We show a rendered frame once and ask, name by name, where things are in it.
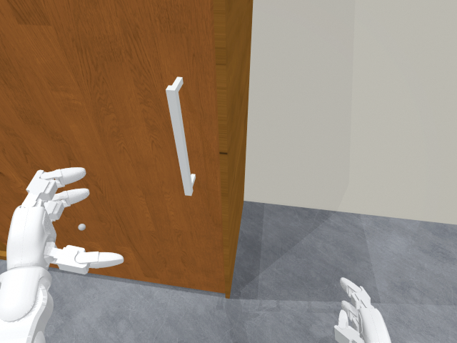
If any robot right hand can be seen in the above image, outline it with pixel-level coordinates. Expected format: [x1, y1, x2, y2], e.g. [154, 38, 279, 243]
[334, 277, 391, 343]

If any handle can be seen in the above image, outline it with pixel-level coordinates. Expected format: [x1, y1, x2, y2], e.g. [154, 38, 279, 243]
[166, 77, 196, 196]

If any left robot forearm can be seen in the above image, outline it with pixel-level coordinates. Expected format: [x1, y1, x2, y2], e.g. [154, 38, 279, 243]
[0, 267, 54, 343]

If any robot left hand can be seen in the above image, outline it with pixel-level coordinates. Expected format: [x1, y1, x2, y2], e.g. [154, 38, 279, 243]
[6, 167, 124, 274]

